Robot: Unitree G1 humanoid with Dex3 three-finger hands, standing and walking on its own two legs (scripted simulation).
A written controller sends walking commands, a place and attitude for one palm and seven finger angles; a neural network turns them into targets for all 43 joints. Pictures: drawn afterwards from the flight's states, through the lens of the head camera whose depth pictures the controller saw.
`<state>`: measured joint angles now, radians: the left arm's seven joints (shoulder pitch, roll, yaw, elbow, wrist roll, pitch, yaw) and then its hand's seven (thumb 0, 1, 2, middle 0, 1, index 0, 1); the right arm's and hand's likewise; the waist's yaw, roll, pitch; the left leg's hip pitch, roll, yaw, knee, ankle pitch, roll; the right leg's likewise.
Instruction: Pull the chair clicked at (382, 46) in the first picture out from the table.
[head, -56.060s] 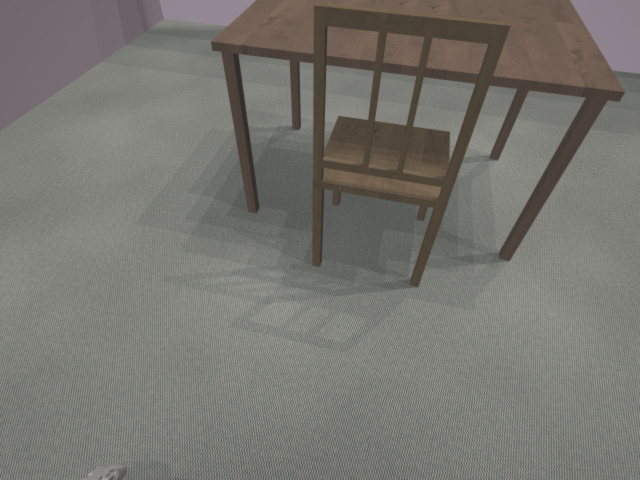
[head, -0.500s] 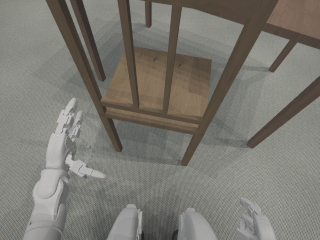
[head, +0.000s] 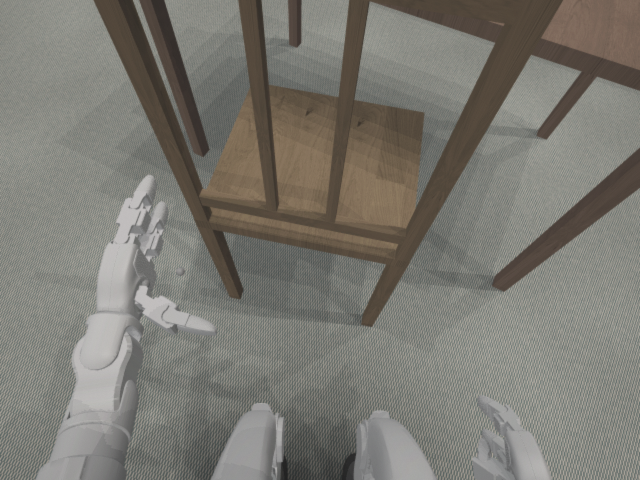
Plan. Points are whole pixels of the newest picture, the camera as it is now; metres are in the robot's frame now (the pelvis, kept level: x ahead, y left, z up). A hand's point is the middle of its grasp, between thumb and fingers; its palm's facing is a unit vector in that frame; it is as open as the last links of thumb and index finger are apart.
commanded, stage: push the fingers through the gap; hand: left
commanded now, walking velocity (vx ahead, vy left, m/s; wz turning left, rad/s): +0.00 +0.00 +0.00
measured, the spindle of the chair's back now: (264, 128) +0.54 +0.10 +0.06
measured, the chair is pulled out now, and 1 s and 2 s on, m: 0.13 0.13 0.12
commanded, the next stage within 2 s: hook a spindle and tug to test in 1.42 s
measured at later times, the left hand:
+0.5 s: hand (189, 235) +0.40 +0.18 +0.02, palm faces +0.00 -1.00 -0.04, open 16.9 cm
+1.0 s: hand (203, 203) +0.45 +0.17 +0.02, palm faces +0.02 -1.00 -0.05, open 16.9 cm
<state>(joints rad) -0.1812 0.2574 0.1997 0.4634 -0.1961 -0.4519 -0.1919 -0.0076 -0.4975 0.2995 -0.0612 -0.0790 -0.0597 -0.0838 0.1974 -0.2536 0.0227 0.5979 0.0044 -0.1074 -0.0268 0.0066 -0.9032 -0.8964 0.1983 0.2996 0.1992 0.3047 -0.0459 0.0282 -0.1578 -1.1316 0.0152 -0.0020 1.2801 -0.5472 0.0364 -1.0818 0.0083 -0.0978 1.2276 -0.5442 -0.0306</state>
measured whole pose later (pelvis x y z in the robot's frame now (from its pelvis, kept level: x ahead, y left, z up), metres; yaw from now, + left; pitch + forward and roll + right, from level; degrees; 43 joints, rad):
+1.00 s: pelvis +0.00 +0.00 +0.00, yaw -1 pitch +25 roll -3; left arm -0.61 0.34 0.31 0.93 -0.11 -0.52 -0.16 -0.01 -0.50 0.30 -0.06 -0.08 -0.06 -0.08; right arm 0.26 -0.26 0.02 0.64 -0.01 0.00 0.00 0.00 -0.90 -0.90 0.20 0.30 0.20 0.30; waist -0.11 0.03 -0.15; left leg -1.19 0.03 0.01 1.29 -0.54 0.04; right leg -1.15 0.02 -0.09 1.24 -0.53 -0.03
